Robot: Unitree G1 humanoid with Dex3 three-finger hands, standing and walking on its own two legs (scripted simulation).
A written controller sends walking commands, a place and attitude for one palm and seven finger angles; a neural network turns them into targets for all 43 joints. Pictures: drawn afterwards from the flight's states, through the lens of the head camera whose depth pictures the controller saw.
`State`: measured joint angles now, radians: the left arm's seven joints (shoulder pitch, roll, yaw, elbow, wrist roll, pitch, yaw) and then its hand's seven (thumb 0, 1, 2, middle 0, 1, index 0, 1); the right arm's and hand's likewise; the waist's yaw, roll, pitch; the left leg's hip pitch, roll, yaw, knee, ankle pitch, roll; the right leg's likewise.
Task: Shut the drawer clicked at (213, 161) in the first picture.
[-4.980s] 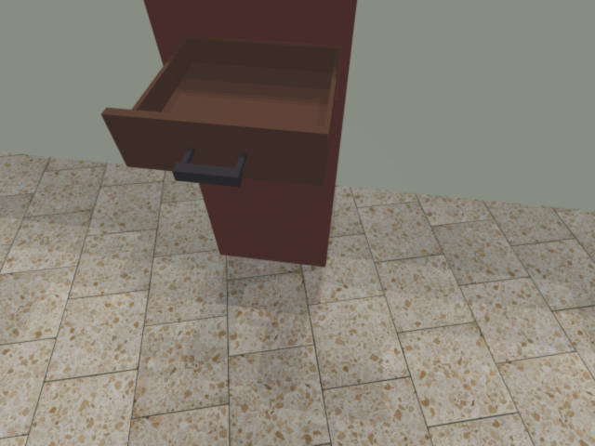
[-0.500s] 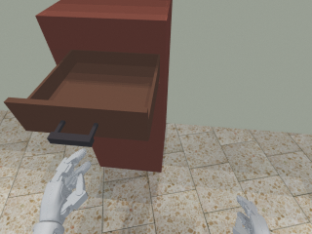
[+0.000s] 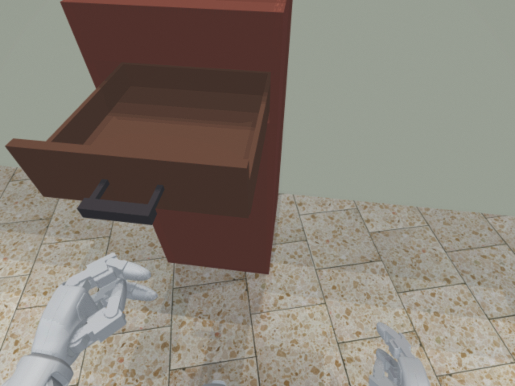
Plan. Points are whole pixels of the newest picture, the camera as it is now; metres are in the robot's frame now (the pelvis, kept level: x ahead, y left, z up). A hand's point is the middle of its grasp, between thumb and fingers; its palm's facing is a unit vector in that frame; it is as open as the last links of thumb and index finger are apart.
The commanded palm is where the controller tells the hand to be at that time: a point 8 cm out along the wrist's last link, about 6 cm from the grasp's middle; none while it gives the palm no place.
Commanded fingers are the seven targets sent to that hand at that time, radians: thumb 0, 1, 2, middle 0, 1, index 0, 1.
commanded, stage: raise the hand and make a fist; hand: left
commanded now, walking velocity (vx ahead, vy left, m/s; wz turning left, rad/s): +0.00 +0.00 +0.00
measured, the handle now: (124, 200) +0.37 +0.24 +0.10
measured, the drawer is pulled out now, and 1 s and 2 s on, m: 0.30 0.30 0.30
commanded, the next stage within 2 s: bring the fist close to the handle in 1.16 s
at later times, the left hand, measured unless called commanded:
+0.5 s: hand (88, 295) +0.19 +0.20 +0.15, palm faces -0.05 -0.99 -0.11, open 3.1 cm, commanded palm +0.16 +0.26 +0.16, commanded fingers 0.00 0.90 0.90 -1.40 -1.60 -1.40 -1.60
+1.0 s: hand (66, 276) +0.20 +0.21 +0.19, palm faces -0.02 -0.99 -0.15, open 3.3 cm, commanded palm +0.15 +0.26 +0.20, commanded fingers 0.00 0.90 0.90 -1.40 -1.60 -1.40 -1.60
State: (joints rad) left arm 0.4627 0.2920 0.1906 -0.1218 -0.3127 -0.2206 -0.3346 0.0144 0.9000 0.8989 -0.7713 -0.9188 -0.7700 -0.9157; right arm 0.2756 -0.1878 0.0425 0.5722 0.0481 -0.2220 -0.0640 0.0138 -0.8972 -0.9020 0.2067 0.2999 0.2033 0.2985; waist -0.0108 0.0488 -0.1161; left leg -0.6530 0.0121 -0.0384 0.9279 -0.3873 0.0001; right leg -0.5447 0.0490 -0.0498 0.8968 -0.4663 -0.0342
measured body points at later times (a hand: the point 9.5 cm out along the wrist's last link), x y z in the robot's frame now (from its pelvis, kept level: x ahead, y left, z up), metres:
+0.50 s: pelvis +0.02 +0.02 +0.02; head -0.01 +0.01 +0.47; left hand +0.19 +0.25 +0.16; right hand +0.23 -0.19 -0.01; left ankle +0.05 +0.12 -0.69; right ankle +0.00 -0.10 -0.69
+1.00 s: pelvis +0.02 -0.01 +0.04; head -0.03 -0.03 +0.48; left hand +0.19 +0.26 +0.20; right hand +0.21 -0.23 -0.01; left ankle +0.05 +0.12 -0.69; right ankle +0.00 -0.10 -0.69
